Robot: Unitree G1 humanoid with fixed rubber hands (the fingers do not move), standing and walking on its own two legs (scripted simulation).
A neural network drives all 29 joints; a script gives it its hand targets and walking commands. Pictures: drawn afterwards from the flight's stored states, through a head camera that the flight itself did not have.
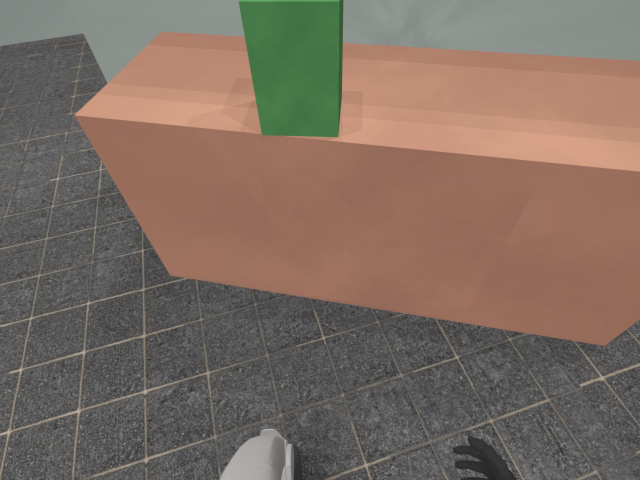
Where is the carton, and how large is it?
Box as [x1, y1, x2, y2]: [239, 0, 342, 136]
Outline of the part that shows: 239,0 239,6 262,134 337,136 341,100 342,0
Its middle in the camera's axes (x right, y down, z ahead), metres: -0.04 -0.39 +0.82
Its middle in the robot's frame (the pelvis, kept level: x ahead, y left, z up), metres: +0.88 +0.07 +0.08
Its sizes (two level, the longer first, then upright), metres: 0.175 0.168 0.276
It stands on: a pedestal, 0.72 m high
